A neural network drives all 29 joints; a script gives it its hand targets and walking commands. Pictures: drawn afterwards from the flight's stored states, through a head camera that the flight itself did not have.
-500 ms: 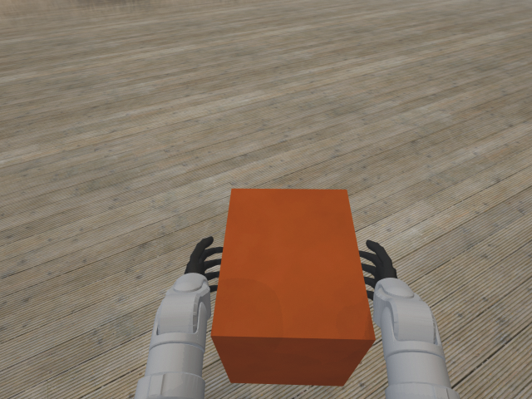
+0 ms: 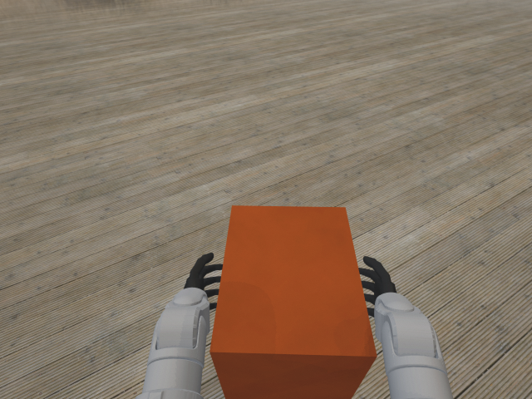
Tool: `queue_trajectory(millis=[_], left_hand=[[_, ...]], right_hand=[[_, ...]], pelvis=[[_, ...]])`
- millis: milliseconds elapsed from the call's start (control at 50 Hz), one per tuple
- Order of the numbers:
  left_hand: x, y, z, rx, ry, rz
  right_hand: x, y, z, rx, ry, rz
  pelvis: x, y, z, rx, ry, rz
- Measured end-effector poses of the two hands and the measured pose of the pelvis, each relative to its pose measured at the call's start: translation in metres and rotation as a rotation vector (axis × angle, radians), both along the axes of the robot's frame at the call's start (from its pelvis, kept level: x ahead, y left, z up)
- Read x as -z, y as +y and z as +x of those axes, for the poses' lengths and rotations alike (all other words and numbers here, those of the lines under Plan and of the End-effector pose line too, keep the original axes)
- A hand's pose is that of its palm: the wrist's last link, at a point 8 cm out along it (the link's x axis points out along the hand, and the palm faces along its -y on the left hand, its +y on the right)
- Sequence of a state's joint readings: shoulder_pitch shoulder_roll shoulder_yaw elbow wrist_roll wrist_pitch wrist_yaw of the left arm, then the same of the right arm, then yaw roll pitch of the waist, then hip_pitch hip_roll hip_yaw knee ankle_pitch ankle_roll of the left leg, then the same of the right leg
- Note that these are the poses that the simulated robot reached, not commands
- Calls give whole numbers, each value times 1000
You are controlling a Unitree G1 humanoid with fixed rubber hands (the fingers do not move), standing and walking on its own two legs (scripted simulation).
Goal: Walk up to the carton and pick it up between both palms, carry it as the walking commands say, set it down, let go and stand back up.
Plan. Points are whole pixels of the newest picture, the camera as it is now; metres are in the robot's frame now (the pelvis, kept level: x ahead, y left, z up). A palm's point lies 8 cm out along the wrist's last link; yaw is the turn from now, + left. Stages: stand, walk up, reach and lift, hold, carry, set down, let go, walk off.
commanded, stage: set down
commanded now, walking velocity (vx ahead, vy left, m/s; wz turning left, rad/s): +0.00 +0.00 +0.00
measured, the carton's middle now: (287, 306) +0.31 -0.02 -0.03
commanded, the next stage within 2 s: none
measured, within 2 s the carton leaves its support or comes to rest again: neither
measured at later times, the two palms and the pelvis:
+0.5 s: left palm (202, 318) +0.29 +0.13 -0.01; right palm (377, 317) +0.28 -0.17 -0.02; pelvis -0.02 -0.01 -0.01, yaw +1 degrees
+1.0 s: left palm (210, 326) +0.32 +0.13 -0.11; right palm (362, 329) +0.30 -0.16 -0.11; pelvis -0.05 +0.00 -0.06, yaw +1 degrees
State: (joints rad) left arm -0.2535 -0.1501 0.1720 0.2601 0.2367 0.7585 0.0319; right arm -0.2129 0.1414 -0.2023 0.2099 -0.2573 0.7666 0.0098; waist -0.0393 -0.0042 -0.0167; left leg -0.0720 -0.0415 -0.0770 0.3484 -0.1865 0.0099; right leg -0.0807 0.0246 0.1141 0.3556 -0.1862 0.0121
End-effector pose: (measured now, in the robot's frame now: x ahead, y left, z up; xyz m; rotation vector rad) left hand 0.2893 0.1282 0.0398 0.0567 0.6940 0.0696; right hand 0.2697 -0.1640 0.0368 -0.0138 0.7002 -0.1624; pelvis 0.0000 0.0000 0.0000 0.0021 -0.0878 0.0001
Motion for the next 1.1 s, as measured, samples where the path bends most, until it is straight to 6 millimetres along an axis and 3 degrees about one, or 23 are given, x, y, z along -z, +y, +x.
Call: queue_trajectory(millis=[100,200,340,580,720,920,1100], left_hand=[[0,1,0,1,-10,7],[14,3,-6,-8,12,-4],[39,-3,-12,-5,59,-3],[63,2,-2,-61,28,-19],[95,7,-2,-63,43,-31],[136,4,22,-41,2,-37],[160,-4,40,-43,3,-46]], right_hand=[[3,0,-1,-12,-11,20],[12,0,-1,-33,10,14],[35,-5,-2,-14,55,10],[63,2,10,-9,23,33],[93,7,9,6,38,38],[134,5,25,29,-5,35],[159,-4,41,41,-5,42]], pelvis=[[-1,-3,6,-5,12,-5],[0,-7,5,-22,7,-8],[4,-10,-4,-26,17,-6],[16,-11,-22,-22,107,0],[25,-9,-36,-25,195,-5],[51,-2,-53,-20,360,-11],[71,-1,-47,-14,489,-7]])
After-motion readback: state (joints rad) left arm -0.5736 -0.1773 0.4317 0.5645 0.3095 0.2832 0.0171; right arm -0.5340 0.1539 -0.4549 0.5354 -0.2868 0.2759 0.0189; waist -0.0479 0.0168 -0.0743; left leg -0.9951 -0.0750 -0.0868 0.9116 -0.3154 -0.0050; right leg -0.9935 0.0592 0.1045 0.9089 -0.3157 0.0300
